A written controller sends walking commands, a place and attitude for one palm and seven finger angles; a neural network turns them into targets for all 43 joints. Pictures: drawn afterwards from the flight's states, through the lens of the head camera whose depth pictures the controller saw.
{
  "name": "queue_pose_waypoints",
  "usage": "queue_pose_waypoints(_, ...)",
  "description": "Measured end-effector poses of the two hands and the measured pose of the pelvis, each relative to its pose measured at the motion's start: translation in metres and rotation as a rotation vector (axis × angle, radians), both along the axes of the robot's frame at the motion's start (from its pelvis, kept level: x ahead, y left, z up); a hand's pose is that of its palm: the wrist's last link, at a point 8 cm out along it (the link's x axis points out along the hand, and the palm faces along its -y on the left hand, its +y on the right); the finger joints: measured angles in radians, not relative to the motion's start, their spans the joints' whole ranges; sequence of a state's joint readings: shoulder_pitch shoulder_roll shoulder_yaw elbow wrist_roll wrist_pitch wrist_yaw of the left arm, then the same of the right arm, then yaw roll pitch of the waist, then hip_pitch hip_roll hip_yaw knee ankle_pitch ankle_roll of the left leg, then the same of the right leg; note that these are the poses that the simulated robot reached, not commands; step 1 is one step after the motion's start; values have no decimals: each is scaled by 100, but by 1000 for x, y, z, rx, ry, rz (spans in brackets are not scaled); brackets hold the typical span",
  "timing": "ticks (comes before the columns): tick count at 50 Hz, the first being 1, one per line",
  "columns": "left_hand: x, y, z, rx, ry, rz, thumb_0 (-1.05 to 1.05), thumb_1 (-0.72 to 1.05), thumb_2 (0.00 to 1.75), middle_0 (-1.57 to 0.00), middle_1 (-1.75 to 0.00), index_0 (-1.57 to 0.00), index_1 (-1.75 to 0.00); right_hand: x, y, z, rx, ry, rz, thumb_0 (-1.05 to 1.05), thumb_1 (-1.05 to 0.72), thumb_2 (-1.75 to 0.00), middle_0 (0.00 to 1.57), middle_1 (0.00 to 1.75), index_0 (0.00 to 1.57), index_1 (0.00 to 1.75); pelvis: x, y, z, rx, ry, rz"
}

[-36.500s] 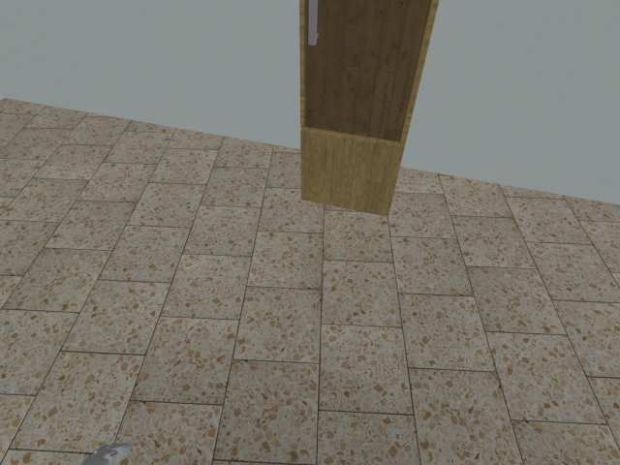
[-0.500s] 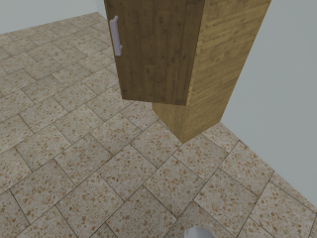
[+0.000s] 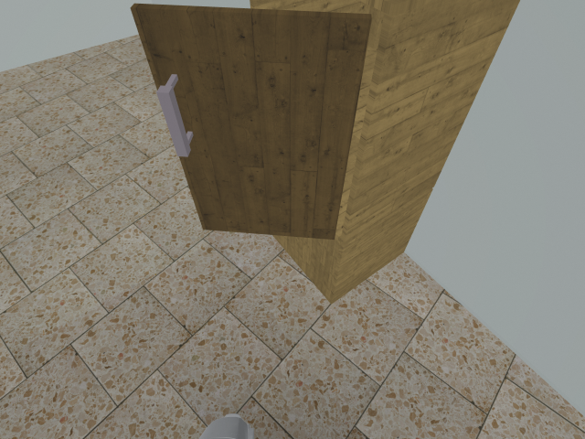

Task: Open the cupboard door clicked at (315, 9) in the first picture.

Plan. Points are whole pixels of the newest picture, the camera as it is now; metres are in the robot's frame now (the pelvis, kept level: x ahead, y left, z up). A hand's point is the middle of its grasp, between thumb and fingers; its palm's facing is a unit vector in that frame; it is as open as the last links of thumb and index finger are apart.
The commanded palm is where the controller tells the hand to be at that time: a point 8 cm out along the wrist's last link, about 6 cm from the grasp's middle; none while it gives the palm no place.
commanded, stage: come to a stop and stand still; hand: left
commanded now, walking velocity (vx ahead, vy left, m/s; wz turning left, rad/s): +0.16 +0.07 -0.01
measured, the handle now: (178, 116) +0.65 +0.26 +0.06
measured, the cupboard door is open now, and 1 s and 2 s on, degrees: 49 49 49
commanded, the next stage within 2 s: none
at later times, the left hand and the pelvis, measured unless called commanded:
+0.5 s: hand (150, 432) +0.15 +0.24 -0.19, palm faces -0.01 -0.98 -0.20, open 7.4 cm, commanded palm none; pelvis +0.08 +0.05 -0.01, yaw -4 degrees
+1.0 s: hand out of the picture +0.13 +0.15 -0.18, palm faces -0.01 -0.98 -0.20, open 7.2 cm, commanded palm none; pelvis +0.08 -0.03 -0.01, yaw -2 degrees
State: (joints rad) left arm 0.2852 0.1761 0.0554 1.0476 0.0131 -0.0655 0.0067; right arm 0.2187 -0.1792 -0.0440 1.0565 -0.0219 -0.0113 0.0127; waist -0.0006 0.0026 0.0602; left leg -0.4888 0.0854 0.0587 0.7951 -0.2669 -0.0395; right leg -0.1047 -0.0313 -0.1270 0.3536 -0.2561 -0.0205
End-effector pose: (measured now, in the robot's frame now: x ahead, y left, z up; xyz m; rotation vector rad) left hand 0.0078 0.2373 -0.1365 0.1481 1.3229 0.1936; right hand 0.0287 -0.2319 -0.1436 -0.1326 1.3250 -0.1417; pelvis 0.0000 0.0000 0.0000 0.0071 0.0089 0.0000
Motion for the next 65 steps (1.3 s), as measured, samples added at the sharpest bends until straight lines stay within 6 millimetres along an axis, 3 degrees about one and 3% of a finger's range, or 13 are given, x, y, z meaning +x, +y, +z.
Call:
queue_pose_waypoints(7, -5, 24, -30, -64, 153, 63, 0, 92, 90, -20, -30, -20, -30, 117, 35, 0, -45, -170, 82, 0, -91, -90, 20, 30, 19, 30, 59, 38, -19, -30, -10, -6)
queue_pose_waypoints(10, 13, 34, -37, -69, 179, 51, 1, 92, 90, -19, -30, -20, -29, 140, 51, 3, -66, -200, 86, 0, -91, -90, 20, 30, 20, 30, 74, 48, -21, -14, -21, -23)
queue_pose_waypoints(13, 41, 39, -36, -72, 160, 30, 1, 92, 90, -19, -30, -20, -29, 148, 65, 7, -71, -187, 80, 0, -90, -90, 20, 30, 20, 30, 81, 55, -16, -18, -20, -31)
queue_pose_waypoints(17, 81, 46, -31, -69, 102, -3, 1, 91, 90, -19, -30, -20, -29, 145, 70, 8, -75, -147, 45, -1, -91, -90, 21, 30, 20, 30, 82, 59, -11, -36, -8, -38)
queue_pose_waypoints(23, 129, 55, -22, -30, 11, -58, 1, 91, 90, -19, -30, -20, -29, 121, 44, 13, -119, -96, -13, -1, -92, -90, 21, 30, 20, 30, 78, 52, -7, -53, 10, -57)
queue_pose_waypoints(27, 148, 50, -15, -4, -36, -94, 1, 91, 90, -19, -30, -20, -29, 94, 22, 12, -132, -53, -52, -1, -91, -90, 21, 30, 20, 30, 75, 41, -6, -55, 14, -60)
queue_pose_waypoints(31, 158, 33, -9, 18, -78, -123, 1, 91, 90, -19, -30, -20, -29, 63, -1, 3, -115, -5, -89, 0, -90, -90, 21, 30, 20, 30, 72, 23, -10, -41, 16, -57)
queue_pose_waypoints(36, 148, 4, -6, 32, -80, -141, 1, 91, 90, -19, -30, -20, -29, 31, -22, -12, -70, 67, -125, 0, -90, -90, 20, 30, 20, 30, 69, 1, -14, -12, 8, -48)
queue_pose_waypoints(43, 134, -25, -15, -11, -55, -101, 1, 93, 90, -20, -30, -21, -30, 17, -19, -14, -40, 109, -108, 0, -91, -90, 20, 30, 20, 30, 76, -14, -14, -14, -6, -27)
queue_pose_waypoints(51, 109, -35, -13, -15, 4, -69, 0, 94, 90, -20, -30, -20, -30, 30, -10, -12, 6, 104, -73, 0, -90, -90, 20, 30, 20, 30, 77, -27, -7, -6, -14, -33)
queue_pose_waypoints(58, 85, -44, -13, -26, 73, -41, 1, 92, 90, -20, -30, -20, -29, 43, -20, -11, -8, 92, -62, 1, -91, -90, 20, 30, 20, 30, 83, -31, -6, -4, -18, -32)
queue_pose_waypoints(65, 74, -55, -17, -55, 114, -26, 1, 91, 90, -19, -30, -20, -29, 57, -28, -7, -31, 83, -48, 0, -91, -90, 20, 30, 20, 30, 90, -33, -5, -4, -17, -33)
